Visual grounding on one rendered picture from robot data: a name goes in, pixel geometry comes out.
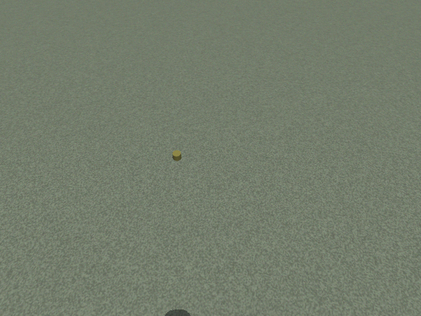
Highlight tin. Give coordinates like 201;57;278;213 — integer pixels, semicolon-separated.
172;150;182;161

